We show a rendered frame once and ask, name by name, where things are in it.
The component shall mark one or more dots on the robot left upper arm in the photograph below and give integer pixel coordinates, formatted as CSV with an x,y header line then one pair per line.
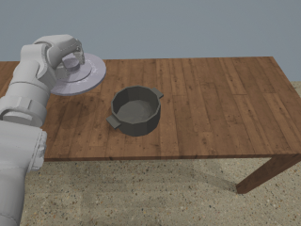
x,y
22,149

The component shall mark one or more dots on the pot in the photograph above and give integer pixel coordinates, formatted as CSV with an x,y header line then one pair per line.
x,y
136,110

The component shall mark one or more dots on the knob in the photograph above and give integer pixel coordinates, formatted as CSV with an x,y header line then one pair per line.
x,y
72,64

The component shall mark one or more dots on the lid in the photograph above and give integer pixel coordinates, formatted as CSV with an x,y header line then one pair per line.
x,y
87,77

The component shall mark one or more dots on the robot left forearm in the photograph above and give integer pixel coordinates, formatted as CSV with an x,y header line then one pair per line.
x,y
30,87

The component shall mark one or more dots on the robot left hand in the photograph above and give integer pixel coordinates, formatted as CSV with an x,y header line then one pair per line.
x,y
67,45

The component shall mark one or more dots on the table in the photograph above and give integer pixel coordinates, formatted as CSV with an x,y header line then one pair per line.
x,y
212,108

